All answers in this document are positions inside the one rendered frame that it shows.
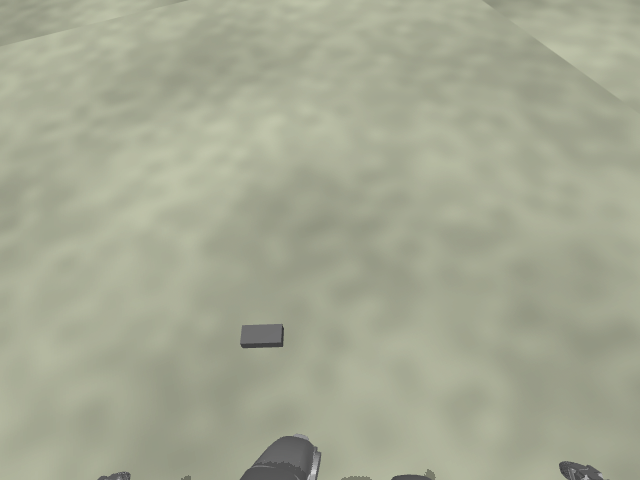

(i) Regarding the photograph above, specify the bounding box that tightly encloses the small box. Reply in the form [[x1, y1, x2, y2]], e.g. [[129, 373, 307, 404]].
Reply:
[[240, 324, 284, 348]]

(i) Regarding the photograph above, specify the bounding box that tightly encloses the right robot hand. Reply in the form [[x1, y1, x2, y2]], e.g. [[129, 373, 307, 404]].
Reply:
[[559, 461, 604, 480]]

